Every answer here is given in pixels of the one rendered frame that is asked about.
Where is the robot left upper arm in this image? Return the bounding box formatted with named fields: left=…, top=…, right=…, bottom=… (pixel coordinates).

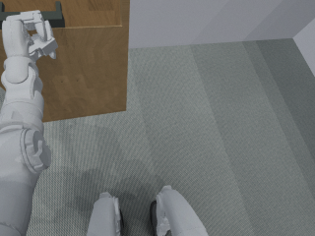
left=0, top=128, right=52, bottom=236

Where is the left robot hand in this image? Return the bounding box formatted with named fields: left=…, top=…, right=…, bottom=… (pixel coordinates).
left=2, top=10, right=58, bottom=64

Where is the handle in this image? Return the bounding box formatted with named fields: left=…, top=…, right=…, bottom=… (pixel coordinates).
left=0, top=1, right=65, bottom=30

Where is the right robot thigh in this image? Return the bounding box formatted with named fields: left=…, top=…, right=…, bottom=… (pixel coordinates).
left=156, top=189, right=209, bottom=236

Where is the drawer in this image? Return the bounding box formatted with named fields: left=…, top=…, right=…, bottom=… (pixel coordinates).
left=0, top=0, right=121, bottom=27

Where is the cabinet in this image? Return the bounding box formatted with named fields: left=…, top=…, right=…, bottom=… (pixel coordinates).
left=0, top=0, right=130, bottom=123

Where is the robot left shin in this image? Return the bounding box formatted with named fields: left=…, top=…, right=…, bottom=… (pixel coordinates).
left=94, top=192, right=121, bottom=236

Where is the robot left forearm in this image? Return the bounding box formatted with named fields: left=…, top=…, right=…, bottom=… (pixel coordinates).
left=0, top=56, right=44, bottom=135

